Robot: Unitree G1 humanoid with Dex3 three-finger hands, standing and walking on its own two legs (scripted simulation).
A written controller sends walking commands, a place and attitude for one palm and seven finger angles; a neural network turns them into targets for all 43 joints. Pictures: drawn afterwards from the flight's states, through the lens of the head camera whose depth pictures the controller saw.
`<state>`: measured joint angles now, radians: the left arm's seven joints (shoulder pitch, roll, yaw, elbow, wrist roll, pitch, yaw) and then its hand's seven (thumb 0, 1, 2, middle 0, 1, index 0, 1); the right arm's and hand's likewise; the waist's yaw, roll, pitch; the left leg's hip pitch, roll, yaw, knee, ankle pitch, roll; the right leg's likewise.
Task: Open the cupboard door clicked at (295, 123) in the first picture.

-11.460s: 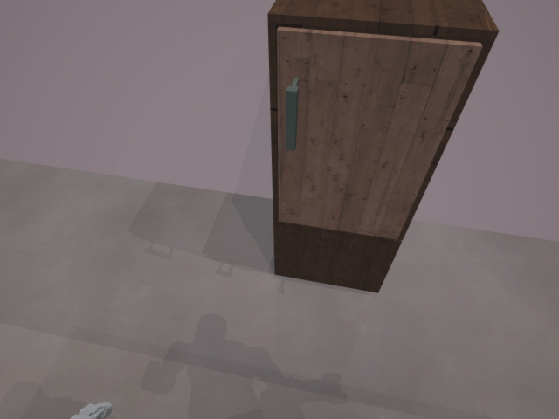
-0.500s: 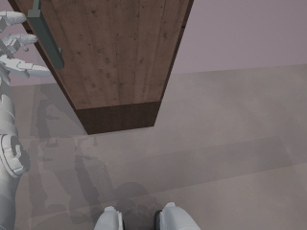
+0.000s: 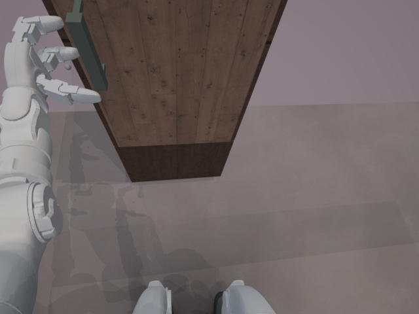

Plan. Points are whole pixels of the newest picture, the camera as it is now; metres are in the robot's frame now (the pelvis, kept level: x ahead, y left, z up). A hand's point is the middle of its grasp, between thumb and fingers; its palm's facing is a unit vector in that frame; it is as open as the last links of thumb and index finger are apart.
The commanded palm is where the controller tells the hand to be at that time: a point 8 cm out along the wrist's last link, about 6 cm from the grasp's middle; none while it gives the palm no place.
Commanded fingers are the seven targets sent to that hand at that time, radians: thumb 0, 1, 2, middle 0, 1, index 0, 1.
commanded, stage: slide the fingers in behind the handle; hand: left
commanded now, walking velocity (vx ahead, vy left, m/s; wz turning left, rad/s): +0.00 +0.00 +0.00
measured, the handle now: (91, 49) +0.58 +0.19 +0.10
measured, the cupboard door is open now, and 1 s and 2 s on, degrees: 0 0 0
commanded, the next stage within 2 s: move the hooked fingers beside the handle in 0.76 s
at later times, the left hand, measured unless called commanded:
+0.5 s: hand (74, 69) +0.52 +0.21 +0.10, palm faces +0.14 -0.99 +0.00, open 15.1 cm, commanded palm +0.51 +0.20 +0.09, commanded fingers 0.00 -0.50 0.30 -0.30 -1.20 -0.30 -1.20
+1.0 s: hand (74, 70) +0.52 +0.21 +0.10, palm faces +0.13 -0.99 +0.00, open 15.3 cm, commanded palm +0.51 +0.21 +0.09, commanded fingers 0.00 -0.50 0.30 -0.30 -1.20 -0.30 -1.20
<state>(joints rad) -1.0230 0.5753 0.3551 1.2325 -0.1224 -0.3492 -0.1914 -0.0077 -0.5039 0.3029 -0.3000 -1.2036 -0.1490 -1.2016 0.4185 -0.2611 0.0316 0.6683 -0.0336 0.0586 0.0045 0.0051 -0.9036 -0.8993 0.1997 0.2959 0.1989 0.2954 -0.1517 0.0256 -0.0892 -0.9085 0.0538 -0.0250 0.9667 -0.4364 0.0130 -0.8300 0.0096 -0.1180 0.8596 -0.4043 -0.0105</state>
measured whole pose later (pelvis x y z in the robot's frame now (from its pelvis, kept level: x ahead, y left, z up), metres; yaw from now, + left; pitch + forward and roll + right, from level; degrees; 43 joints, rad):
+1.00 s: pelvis -0.01 +0.00 +0.00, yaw +1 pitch +21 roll -4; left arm -1.06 0.53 0.29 1.26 -0.14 -0.38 -0.13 -0.01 -0.50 0.30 -0.30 -1.20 -0.03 -1.16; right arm 0.42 -0.26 0.03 0.70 -0.04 0.02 0.02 0.01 -0.90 -0.90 0.20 0.30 0.20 0.30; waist -0.15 0.03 -0.09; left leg -0.93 0.04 -0.04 0.99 -0.43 0.01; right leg -0.85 0.00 -0.13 0.88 -0.41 -0.01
